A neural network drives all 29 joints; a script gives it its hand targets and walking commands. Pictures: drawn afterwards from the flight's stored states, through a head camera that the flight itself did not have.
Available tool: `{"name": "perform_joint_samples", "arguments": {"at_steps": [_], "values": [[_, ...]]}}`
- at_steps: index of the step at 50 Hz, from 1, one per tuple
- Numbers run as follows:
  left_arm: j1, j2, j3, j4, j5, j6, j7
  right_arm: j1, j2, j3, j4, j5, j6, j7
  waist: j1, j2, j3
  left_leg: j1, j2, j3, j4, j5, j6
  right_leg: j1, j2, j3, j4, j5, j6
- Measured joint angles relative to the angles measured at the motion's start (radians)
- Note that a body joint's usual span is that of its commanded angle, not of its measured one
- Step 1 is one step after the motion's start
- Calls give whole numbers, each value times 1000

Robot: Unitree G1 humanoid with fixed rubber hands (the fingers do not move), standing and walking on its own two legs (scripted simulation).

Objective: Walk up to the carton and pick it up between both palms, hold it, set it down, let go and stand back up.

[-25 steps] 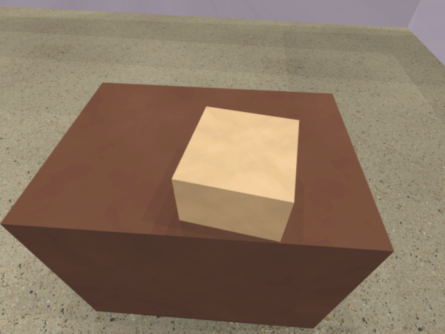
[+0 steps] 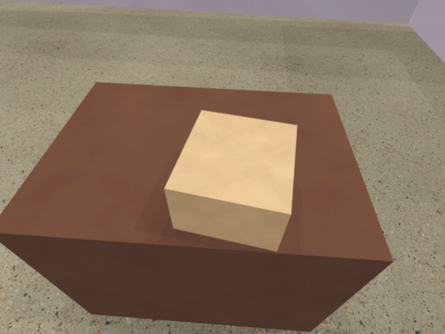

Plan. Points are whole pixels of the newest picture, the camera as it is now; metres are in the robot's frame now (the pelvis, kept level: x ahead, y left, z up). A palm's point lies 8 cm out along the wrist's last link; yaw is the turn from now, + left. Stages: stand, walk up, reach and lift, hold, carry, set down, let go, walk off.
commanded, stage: stand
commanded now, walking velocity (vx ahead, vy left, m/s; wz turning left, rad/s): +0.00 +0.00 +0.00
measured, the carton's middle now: (236, 175) +0.46 -0.02 -0.01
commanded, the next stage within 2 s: none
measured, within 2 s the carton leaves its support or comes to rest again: neither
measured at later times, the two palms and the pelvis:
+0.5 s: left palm out of the picture +0.04 +0.25 -0.12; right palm out of the picture +0.04 -0.25 -0.13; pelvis +0.01 +0.00 +0.00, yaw +0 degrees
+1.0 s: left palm out of the picture +0.02 +0.25 -0.13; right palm out of the picture +0.02 -0.24 -0.13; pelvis +0.01 +0.00 +0.00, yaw +0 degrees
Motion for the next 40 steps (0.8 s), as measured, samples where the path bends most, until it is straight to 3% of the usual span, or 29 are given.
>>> {"name": "perform_joint_samples", "arguments": {"at_steps": [40], "values": [[-18, -25, -2, 100, -2, 5, 11, -14, 18, 7, 91, 2, 2, -15, 1, 2, 16, 43, 0, -3, -41, 3, -2, 49, 2, -2, -55, 9, 0]]}}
